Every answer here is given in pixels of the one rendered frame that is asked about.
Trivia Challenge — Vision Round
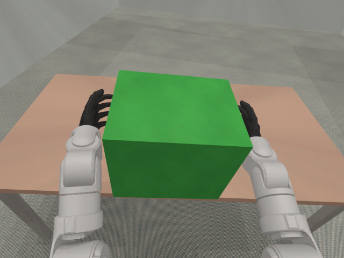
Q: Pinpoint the table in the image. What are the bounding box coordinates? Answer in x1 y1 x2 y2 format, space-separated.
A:
0 74 344 244

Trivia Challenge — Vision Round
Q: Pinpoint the left robot forearm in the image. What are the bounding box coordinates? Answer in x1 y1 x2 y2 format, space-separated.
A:
49 125 103 258

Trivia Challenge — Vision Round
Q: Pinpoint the robot left hand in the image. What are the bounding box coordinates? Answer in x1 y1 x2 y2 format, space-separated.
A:
79 89 113 129

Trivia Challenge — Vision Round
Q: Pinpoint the carton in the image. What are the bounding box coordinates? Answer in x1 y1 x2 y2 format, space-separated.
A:
102 70 253 199

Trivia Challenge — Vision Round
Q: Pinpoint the right robot forearm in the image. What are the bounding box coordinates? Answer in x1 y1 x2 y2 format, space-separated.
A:
242 137 323 258

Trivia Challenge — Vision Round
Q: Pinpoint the robot right hand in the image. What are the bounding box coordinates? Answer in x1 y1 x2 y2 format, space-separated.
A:
238 101 261 137

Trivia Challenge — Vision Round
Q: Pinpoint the left robot upper arm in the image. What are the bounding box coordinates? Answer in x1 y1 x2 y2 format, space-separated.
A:
52 240 110 258

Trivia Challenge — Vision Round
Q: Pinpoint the right robot upper arm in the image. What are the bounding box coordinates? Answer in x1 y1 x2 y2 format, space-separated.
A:
262 243 321 258

